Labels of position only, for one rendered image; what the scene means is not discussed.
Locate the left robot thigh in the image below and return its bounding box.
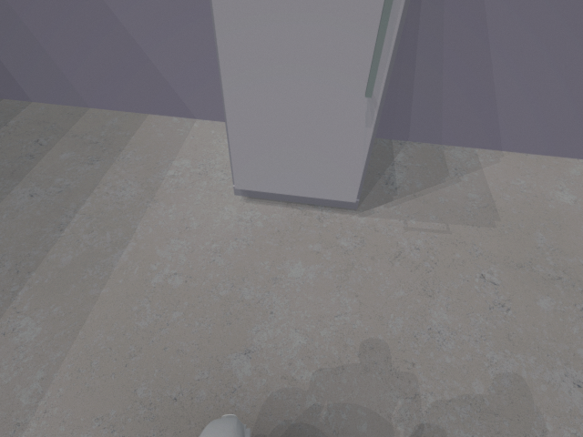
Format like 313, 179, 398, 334
199, 418, 251, 437

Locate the fridge door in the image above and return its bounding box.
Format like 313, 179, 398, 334
211, 0, 405, 202

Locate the handle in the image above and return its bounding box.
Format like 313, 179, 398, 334
365, 0, 393, 98

